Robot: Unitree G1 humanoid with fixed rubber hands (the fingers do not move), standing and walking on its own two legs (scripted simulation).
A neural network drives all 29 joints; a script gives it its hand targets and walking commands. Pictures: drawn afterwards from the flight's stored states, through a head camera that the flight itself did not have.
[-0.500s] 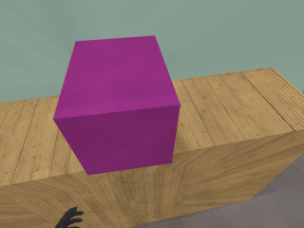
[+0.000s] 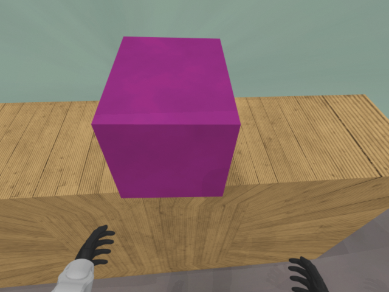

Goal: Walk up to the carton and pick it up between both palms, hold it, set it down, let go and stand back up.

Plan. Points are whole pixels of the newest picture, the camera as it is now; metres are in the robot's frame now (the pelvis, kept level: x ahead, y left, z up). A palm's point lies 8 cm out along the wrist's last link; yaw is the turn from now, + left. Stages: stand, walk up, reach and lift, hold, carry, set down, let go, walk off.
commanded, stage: reach and lift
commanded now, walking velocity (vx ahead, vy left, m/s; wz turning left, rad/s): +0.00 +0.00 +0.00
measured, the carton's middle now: (172, 115) +0.48 +0.07 +0.11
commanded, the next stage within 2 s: none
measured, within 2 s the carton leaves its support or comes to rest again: neither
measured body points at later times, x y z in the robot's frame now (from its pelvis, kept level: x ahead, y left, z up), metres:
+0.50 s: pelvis +0.02 +0.00 +0.01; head -0.01 +0.00 +0.46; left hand +0.23 +0.25 +0.00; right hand +0.18 -0.21 -0.01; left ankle -0.02 +0.11 -0.73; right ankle +0.06 -0.09 -0.73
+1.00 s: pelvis +0.04 +0.04 +0.02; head +0.02 +0.05 +0.46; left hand +0.23 +0.28 +0.07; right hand +0.24 -0.17 +0.07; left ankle -0.02 +0.11 -0.73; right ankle +0.06 -0.09 -0.73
